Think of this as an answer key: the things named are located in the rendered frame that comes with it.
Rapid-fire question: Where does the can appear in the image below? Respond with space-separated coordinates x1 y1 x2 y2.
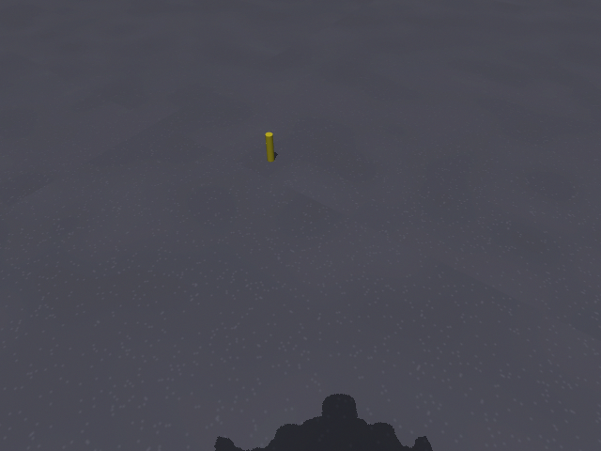
265 132 274 162

